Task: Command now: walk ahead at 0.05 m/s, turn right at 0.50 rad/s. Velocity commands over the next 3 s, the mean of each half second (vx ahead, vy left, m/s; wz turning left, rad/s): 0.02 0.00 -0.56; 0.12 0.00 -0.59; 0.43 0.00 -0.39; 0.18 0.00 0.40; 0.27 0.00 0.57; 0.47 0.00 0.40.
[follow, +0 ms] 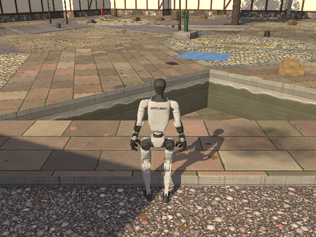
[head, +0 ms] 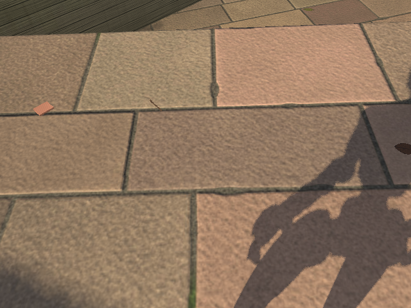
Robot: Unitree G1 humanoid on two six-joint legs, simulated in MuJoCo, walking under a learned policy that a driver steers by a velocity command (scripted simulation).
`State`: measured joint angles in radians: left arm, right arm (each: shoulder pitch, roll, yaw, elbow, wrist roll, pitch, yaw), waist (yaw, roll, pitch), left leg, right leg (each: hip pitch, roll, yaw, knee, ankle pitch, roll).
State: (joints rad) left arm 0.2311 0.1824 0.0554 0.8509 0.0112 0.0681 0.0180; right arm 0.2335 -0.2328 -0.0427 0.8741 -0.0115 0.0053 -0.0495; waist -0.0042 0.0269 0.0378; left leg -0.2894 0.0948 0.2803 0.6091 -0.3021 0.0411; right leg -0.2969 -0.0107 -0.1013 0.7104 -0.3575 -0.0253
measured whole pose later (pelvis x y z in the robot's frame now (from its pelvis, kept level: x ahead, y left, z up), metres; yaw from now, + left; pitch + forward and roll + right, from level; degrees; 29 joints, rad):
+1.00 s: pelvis -0.01 +0.00 +0.02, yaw -36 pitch +1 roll -1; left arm 0.27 0.29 0.09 0.71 0.04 0.07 -0.07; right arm 0.30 -0.24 -0.07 0.71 -0.05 -0.02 -0.02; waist -0.02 -0.03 0.02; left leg -0.12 0.06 0.13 0.40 -0.30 0.00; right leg -0.46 0.01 0.03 0.96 -0.38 0.03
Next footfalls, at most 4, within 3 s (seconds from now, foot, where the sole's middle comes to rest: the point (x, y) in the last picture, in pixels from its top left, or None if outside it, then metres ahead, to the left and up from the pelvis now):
0.02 right None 0.02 -0.09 -0.76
0.64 left None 0.05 0.11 -0.76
1.12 right None -0.01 -0.14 -0.76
1.64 left None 0.32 -0.31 -0.63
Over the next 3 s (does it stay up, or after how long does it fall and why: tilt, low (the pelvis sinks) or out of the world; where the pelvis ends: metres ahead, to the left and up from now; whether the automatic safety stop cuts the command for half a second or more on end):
stays up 0.72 -0.49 0.14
